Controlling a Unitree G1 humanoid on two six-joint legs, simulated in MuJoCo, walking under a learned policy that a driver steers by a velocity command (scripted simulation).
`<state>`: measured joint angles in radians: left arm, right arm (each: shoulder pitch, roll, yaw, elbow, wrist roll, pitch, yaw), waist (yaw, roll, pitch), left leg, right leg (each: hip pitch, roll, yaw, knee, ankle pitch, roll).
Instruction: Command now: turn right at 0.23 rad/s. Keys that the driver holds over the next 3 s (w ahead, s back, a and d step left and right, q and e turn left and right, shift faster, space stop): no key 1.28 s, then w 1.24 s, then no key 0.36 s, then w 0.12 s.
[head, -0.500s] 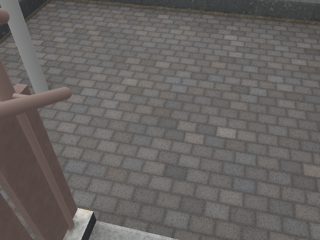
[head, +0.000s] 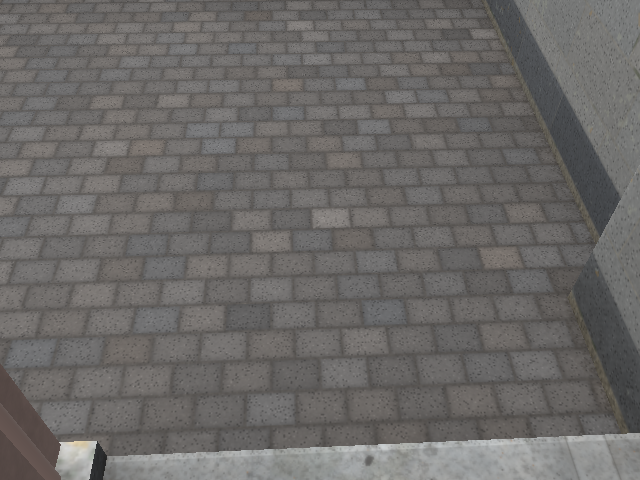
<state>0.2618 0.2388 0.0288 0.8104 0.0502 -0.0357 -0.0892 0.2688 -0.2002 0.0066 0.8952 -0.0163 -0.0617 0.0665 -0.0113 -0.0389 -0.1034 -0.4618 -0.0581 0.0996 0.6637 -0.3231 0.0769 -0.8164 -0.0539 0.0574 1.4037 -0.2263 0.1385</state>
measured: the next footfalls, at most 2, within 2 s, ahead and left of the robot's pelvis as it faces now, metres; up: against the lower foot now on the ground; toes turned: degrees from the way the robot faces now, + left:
right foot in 0.08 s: +0.00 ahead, -0.14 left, +0.00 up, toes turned -2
left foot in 1.88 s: +0.31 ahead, +0.13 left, -0.17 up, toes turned +1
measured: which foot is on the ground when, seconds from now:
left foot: down 0.00-1.00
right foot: up 0.00-0.06, down 0.08-1.00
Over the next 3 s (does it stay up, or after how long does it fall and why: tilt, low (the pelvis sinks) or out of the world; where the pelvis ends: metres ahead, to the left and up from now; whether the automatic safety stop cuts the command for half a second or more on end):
stays up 0.84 0.09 -0.50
